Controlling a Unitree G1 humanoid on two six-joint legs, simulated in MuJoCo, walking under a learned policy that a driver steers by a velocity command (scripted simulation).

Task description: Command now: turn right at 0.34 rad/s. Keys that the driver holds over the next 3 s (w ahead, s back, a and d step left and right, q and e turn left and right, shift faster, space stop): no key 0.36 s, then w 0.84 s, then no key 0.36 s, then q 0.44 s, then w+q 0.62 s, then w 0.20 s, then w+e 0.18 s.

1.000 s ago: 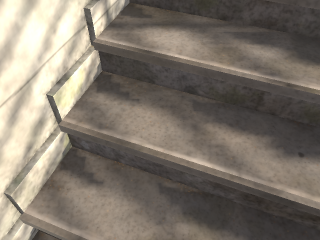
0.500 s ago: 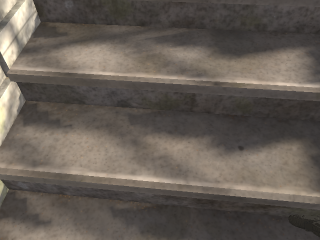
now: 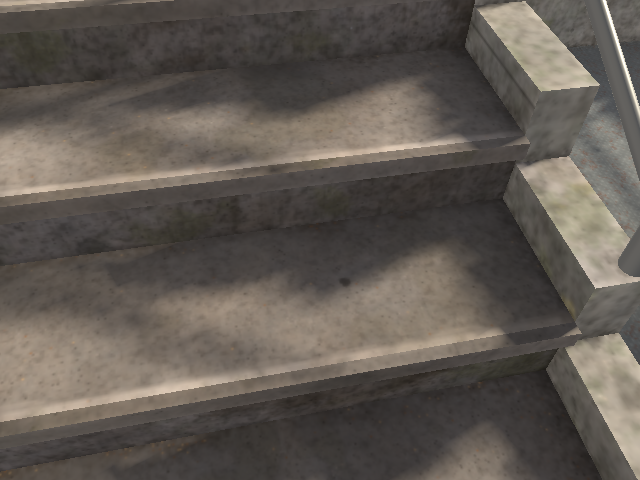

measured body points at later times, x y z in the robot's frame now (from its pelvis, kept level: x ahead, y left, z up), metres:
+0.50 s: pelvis +0.02 -0.03 -0.01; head +0.02 -0.02 +0.44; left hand +0.18 +0.19 -0.12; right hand +0.10 -0.26 -0.14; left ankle -0.04 +0.10 -0.74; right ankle +0.01 -0.14 -0.74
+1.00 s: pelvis +0.22 -0.08 +0.01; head +0.27 -0.08 +0.46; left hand +0.53 +0.05 -0.02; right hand +0.08 -0.29 -0.12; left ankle -0.03 +0.10 -0.71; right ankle +0.36 -0.18 -0.57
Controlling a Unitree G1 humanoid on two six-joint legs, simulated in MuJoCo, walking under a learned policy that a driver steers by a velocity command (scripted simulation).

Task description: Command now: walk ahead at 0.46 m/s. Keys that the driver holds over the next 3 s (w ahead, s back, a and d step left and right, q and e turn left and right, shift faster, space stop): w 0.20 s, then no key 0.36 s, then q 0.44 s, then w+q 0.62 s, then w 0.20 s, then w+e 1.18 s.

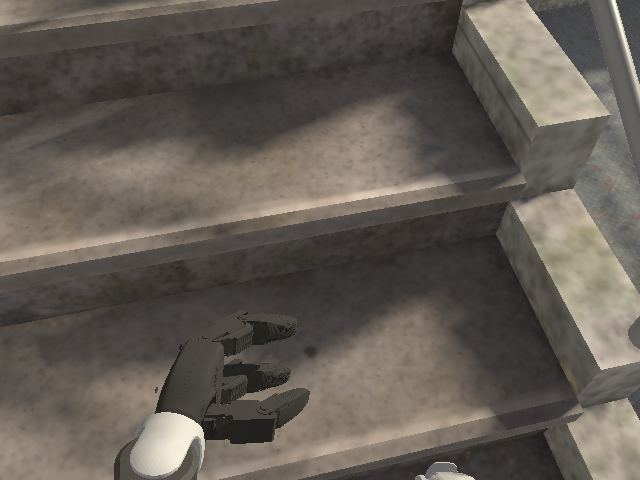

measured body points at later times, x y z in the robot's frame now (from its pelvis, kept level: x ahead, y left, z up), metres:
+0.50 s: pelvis +0.26 -0.03 +0.19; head +0.29 -0.05 +0.64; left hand +0.18 +0.18 +0.05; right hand +0.51 -0.16 +0.11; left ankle +0.41 +0.03 -0.40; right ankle +0.15 -0.10 -0.56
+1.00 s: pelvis +0.39 -0.02 +0.33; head +0.39 -0.01 +0.78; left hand +0.55 +0.28 +0.25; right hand +0.53 -0.26 +0.23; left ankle +0.41 +0.03 -0.40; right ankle +0.45 -0.19 -0.34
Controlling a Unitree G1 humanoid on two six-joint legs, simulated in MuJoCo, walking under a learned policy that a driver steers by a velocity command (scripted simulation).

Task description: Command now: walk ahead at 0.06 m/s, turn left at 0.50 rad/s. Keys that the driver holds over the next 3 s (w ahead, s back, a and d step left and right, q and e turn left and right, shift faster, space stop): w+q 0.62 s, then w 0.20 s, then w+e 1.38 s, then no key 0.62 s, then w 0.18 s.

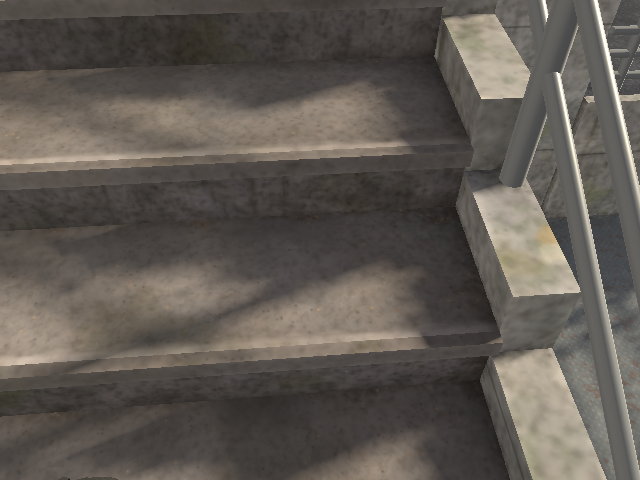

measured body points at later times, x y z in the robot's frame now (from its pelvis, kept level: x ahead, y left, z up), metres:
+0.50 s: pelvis +0.17 +0.05 -0.01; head +0.16 +0.04 +0.44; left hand -0.02 +0.17 -0.15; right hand +0.43 -0.02 -0.10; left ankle +0.26 +0.22 -0.47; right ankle +0.03 -0.14 -0.73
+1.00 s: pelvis +0.42 +0.25 +0.17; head +0.40 +0.25 +0.62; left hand +0.48 +0.52 +0.06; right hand +0.45 +0.02 +0.01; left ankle +0.34 +0.28 -0.56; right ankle +0.56 +0.15 -0.25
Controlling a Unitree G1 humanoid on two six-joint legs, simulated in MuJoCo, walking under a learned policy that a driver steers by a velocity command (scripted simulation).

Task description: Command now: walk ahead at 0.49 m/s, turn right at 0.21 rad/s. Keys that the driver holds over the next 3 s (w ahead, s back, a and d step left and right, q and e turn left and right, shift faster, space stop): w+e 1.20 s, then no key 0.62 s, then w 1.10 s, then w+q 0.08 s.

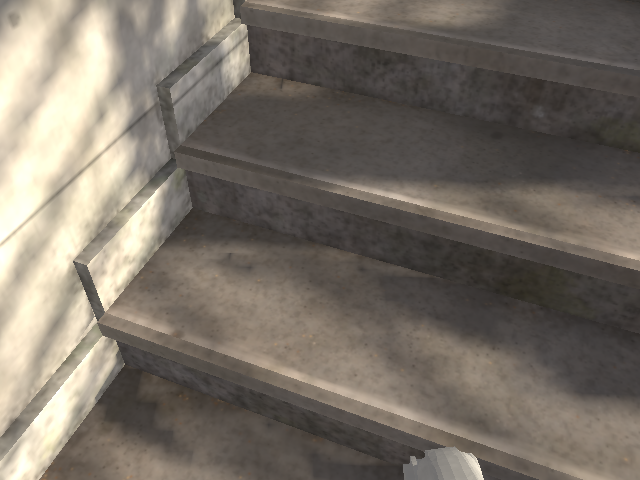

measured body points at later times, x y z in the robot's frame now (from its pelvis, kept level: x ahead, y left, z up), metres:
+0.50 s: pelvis +0.32 -0.02 +0.16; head +0.29 -0.01 +0.61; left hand +0.30 +0.17 -0.01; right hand +0.47 -0.28 +0.08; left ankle +0.44 +0.11 -0.32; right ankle +0.25 -0.11 -0.56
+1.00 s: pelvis +0.61 +0.01 +0.33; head +0.59 +0.02 +0.78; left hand +0.87 +0.13 +0.22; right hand +0.44 -0.15 +0.18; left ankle +0.66 +0.09 -0.39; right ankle +0.61 -0.15 -0.18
